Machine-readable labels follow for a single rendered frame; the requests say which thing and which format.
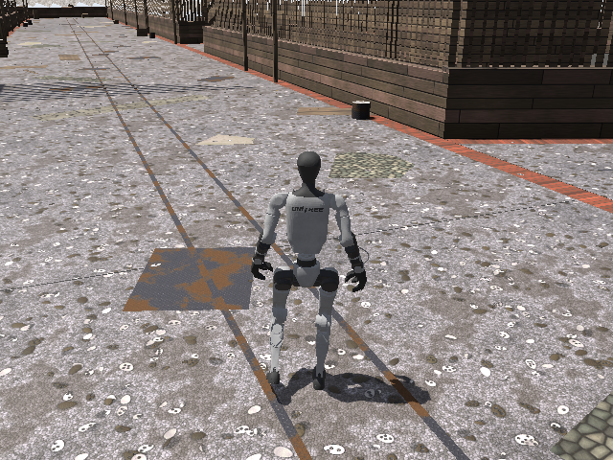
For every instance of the robot right thigh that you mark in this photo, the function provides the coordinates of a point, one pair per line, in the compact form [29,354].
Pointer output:
[329,281]

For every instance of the right robot upper arm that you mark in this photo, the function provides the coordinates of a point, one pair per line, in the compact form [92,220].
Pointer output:
[338,203]

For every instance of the robot right forearm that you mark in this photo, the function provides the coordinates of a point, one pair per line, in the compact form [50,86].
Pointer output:
[354,256]

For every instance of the left robot upper arm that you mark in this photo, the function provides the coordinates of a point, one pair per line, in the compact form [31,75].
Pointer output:
[277,202]

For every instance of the left robot hand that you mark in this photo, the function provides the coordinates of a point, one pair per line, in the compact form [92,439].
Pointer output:
[264,266]

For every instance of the right robot hand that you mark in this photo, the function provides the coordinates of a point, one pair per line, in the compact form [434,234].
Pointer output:
[361,277]

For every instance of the robot left forearm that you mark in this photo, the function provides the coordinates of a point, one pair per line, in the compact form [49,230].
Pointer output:
[261,251]

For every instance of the robot head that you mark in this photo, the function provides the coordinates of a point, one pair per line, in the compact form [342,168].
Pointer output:
[309,164]

